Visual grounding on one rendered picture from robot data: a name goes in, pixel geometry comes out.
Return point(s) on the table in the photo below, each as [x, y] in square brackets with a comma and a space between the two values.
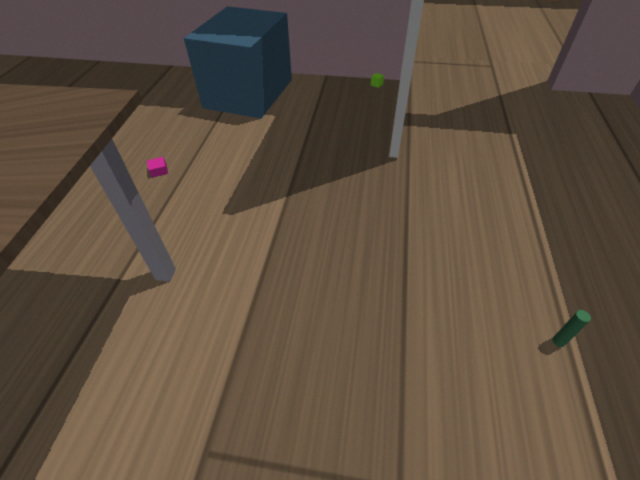
[49, 136]

